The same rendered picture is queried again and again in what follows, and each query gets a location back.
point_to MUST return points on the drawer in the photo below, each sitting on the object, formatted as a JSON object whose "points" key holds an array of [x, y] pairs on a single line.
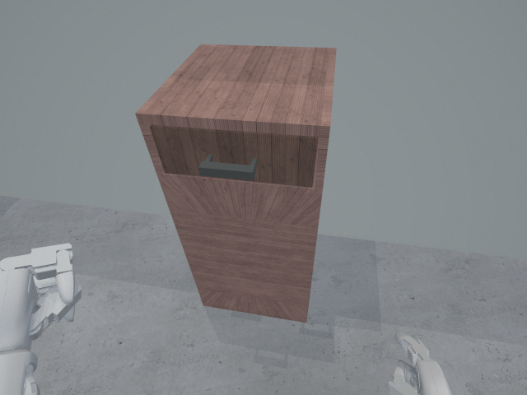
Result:
{"points": [[282, 159]]}

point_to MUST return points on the left robot hand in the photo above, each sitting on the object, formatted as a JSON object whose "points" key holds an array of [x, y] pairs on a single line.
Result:
{"points": [[54, 280]]}

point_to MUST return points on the cabinet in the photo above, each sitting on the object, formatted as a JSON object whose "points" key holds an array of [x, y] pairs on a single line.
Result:
{"points": [[250, 246]]}

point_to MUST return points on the right robot hand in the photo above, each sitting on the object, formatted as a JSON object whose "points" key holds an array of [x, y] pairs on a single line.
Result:
{"points": [[427, 378]]}

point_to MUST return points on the robot left forearm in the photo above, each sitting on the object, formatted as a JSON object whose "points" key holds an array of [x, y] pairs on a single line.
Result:
{"points": [[16, 369]]}

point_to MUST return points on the handle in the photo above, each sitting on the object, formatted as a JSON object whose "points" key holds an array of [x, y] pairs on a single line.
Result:
{"points": [[226, 170]]}

